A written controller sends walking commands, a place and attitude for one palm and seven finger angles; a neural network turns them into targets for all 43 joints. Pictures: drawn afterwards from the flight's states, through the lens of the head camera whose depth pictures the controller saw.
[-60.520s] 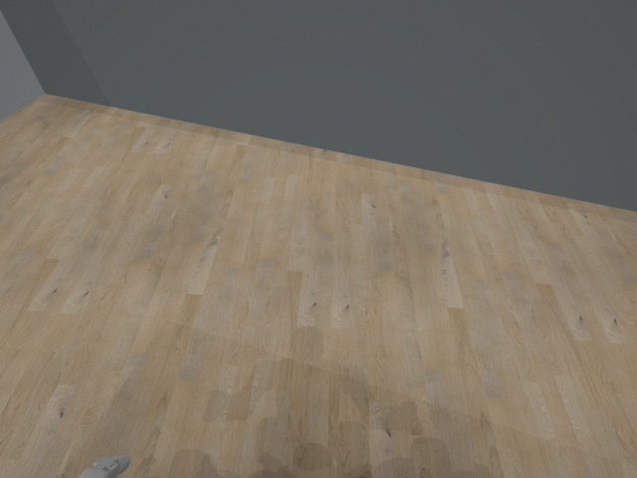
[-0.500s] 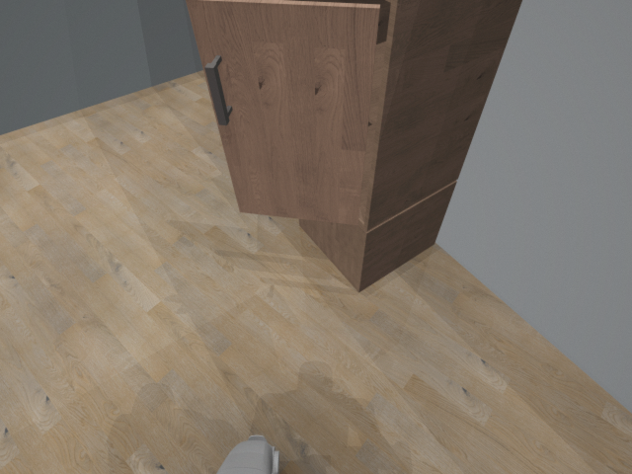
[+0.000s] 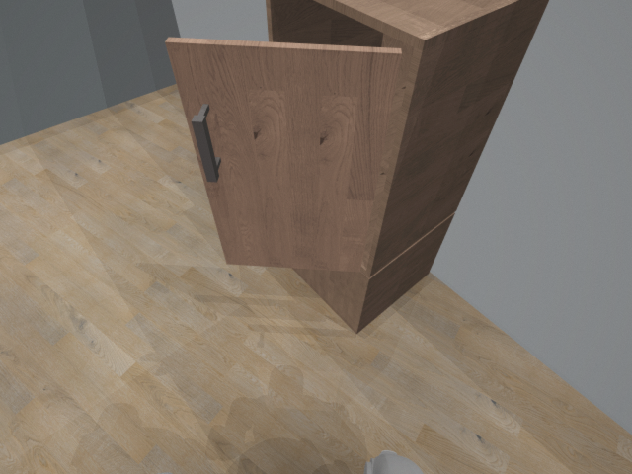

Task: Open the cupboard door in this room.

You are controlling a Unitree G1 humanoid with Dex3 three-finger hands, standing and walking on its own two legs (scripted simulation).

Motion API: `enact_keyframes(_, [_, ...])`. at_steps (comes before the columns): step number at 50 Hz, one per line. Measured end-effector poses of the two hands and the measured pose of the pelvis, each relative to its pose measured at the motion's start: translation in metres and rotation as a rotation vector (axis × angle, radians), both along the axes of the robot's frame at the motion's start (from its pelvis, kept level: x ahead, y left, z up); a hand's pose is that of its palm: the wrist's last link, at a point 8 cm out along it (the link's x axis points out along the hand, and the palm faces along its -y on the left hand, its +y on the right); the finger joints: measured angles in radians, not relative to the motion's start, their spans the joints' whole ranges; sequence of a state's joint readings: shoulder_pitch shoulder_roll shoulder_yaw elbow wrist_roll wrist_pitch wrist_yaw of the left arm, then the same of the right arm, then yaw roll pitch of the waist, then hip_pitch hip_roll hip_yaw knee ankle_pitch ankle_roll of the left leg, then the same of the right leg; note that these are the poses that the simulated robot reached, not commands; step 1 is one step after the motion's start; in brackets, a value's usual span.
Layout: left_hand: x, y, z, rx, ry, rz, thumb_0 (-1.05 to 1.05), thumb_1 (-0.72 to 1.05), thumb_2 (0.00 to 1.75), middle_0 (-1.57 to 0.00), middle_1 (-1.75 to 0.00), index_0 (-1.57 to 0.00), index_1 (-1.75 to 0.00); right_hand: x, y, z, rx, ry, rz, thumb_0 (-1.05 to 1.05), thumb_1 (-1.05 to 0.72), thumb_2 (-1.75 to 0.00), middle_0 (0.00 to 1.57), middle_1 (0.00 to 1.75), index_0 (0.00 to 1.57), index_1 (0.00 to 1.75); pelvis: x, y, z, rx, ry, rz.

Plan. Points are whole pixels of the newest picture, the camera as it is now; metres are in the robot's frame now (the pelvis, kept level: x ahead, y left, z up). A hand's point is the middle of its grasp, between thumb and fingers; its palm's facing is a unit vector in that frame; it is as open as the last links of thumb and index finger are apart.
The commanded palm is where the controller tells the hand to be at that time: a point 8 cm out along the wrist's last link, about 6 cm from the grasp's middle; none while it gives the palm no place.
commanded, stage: come to a stop and stand still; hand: left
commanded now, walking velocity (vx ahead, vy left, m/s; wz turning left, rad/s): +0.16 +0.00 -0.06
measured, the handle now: (209, 144) +0.64 +0.24 +0.04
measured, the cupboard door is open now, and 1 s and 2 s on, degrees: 46 46 46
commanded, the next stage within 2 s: look again from close up in 1.62 s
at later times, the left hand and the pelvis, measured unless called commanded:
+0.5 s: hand out of the picture +0.12 +0.20 -0.19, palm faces +0.07 -0.98 -0.20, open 7.2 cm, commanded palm none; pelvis +0.05 +0.01 -0.01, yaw +1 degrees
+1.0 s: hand out of the picture +0.04 +0.15 -0.18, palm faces +0.03 -0.98 -0.19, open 7.4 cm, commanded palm none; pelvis +0.04 -0.02 +0.00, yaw +0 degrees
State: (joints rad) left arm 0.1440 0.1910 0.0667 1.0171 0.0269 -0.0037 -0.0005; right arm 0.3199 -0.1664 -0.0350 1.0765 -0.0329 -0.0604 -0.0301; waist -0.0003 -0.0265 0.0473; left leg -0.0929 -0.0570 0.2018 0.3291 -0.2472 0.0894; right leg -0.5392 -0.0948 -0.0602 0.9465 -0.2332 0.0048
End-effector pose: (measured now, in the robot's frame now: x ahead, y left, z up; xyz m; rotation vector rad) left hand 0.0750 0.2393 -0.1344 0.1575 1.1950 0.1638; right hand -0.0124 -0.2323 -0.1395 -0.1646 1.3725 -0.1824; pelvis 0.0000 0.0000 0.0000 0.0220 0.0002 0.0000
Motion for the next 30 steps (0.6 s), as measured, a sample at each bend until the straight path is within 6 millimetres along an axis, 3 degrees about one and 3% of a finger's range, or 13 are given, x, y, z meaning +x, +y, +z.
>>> enact_keyframes(6, [0.07,-0.015,0.004,0.016,-0.049,-0.076,0.0,0.92,0.9,-0.19,-0.3,-0.2,-0.3,-0.029,0.016,-0.012,0.069,0.162,-0.067,0.0,-0.92,-0.9,0.2,0.29,0.2,0.3,0.036,-0.007,-0.006,0.006,0.001,-0.007])
enact_keyframes(10, [0.09,-0.036,-0.003,0.007,-0.056,-0.093,0.0,0.91,0.9,-0.19,-0.3,-0.2,-0.3,-0.026,0.021,-0.019,0.106,0.228,-0.104,0.0,-0.92,-0.9,0.2,0.3,0.2,0.3,0.055,-0.016,-0.012,-0.007,0.001,-0.008])
enact_keyframes(15, [0.078,-0.048,-0.007,-0.017,-0.001,-0.058,0.0,0.92,0.9,-0.2,-0.3,-0.2,-0.3,0.014,0.018,-0.017,0.1,0.193,-0.104,0.0,-0.91,-0.9,0.2,0.3,0.2,0.3,0.061,-0.018,-0.006,-0.007,-0.001,0.008])
enact_keyframes(22, [0.055,-0.013,-0.013,-0.003,0.023,0.013,-0.02,0.94,0.9,-0.2,-0.3,-0.21,-0.3,0.08,0.012,-0.015,0.029,0.036,-0.025,0.01,-0.92,-0.9,0.2,0.3,0.2,0.3,0.055,0.001,-0.008,-0.019,-0.013,0.022])
enact_keyframes(25, [0.038,0.006,-0.024,-0.013,0.057,0.039,-0.01,0.93,0.9,-0.2,-0.3,-0.2,-0.3,0.096,0.013,-0.012,-0.012,-0.032,-0.005,0.01,-0.93,-0.9,0.2,0.29,0.2,0.3,0.052,0.013,-0.014,-0.025,-0.021,0.02])
enact_keyframes(30, [0.006,0.021,-0.022,-0.018,0.136,0.066,0.0,0.92,0.9,-0.19,-0.3,-0.2,-0.3,0.109,0.022,0.002,-0.033,-0.085,0.037,0.0,-0.92,-0.9,0.2,0.29,0.2,0.3,0.051,0.021,-0.007,-0.024,-0.007,0.012])
